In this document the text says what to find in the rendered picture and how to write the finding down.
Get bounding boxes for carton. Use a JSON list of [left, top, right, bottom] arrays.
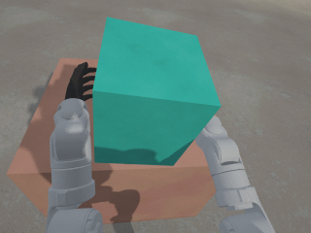
[[92, 17, 221, 166]]

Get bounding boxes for robot left hand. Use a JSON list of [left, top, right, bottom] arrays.
[[64, 62, 97, 101]]

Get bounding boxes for left robot forearm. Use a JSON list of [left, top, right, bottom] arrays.
[[45, 98, 95, 233]]

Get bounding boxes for pedestal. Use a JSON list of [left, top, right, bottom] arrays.
[[6, 57, 217, 224]]

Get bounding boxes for robot left upper arm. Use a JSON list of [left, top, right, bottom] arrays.
[[47, 208, 103, 233]]

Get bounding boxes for right robot forearm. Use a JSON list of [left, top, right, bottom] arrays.
[[195, 116, 276, 233]]

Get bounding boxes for robot right upper arm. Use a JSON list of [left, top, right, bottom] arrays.
[[219, 212, 274, 233]]

